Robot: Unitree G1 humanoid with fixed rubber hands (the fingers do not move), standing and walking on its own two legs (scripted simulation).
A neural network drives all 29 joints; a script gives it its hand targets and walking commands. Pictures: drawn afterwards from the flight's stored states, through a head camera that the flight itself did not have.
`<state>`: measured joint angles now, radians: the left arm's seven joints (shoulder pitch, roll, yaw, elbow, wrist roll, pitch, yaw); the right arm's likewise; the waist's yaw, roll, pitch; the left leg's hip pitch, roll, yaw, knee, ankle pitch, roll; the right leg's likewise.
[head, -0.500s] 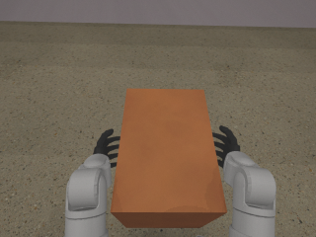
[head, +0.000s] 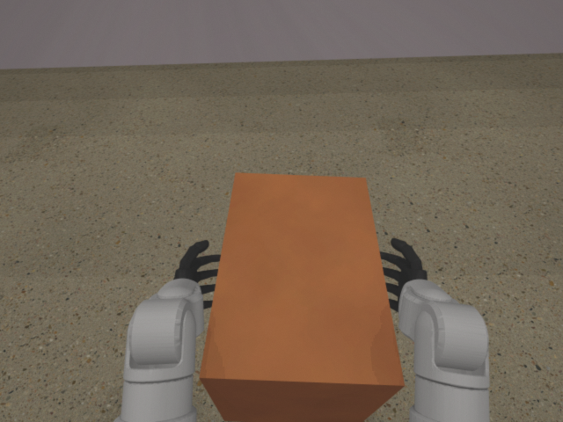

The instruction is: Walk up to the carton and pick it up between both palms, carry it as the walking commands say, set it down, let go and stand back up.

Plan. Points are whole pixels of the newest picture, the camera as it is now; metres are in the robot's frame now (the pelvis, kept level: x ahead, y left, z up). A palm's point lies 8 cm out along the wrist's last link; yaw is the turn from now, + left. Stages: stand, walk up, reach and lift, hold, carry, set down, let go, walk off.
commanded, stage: carry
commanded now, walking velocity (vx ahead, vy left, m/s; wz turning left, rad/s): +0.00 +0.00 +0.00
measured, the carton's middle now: (295, 298) +0.30 -0.01 +0.01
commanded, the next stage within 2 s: none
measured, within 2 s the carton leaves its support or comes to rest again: neither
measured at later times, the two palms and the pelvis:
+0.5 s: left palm (146, 377) +0.17 +0.16 +0.07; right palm (401, 362) +0.18 -0.12 +0.08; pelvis -0.09 +0.02 +0.00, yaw +0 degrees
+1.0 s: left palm out of the picture +0.07 +0.14 +0.06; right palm out of the picture +0.09 -0.15 +0.07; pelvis -0.18 +0.00 +0.00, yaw +1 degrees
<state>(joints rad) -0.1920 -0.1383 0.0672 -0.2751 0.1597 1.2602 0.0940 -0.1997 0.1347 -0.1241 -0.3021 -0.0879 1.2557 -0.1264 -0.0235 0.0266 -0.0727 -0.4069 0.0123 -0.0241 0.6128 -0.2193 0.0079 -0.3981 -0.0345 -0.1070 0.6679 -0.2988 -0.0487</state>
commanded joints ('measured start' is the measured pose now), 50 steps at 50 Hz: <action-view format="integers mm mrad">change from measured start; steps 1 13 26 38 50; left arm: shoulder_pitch -399 -550 -548 -468 -544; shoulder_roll -983 -955 -967 -948 -964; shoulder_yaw -609 -597 -590 -582 -673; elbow -34 -10 43 24 -256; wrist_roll -462 -441 -414 -374 -529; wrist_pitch -40 -102 -159 -135 -75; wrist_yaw -251 -255 -249 -205 -233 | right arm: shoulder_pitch -561 -602 -600 -515 -598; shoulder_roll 940 925 865 876 956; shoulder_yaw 739 652 615 586 770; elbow -84 5 51 55 -193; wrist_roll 422 375 327 361 457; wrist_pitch -9 -70 -129 -121 -33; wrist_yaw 268 273 265 266 265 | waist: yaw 27 25 61 20 22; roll -43 -29 93 59 -8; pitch -427 -191 -245 -410 -228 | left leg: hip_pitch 325 23 -338 121 238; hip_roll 135 73 112 -5 224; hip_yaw -67 -73 -61 -2 -41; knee -40 -186 -247 -371 -61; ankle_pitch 490 -243 -442 -230 387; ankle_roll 59 45 -6 47 146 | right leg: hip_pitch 86 -20 313 356 -140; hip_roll -122 -78 25 -165 -8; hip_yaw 150 140 64 215 23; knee -78 -303 8 -251 55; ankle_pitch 312 -279 -125 104 -118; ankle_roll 8 12 -4 -31 51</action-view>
